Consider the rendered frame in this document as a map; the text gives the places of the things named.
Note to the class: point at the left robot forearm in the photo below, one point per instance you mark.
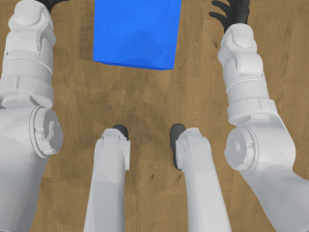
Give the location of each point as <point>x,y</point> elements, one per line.
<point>28,57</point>

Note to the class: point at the carton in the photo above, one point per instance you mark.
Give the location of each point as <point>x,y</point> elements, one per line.
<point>137,33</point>

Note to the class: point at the right robot upper arm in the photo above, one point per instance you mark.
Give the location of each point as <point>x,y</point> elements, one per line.
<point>264,157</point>

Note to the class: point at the right robot forearm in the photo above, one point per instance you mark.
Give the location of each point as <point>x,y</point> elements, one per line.
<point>245,81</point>

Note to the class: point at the right robot hand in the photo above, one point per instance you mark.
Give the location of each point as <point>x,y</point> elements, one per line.
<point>236,13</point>

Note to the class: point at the left robot upper arm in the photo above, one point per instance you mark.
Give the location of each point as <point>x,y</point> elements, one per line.
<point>29,135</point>

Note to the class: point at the right robot thigh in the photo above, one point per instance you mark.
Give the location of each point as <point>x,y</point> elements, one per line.
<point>206,210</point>

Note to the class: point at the left robot foot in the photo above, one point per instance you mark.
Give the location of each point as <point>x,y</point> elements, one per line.
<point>122,129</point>

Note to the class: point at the left robot hand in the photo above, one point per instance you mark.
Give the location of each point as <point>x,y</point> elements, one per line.
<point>51,3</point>

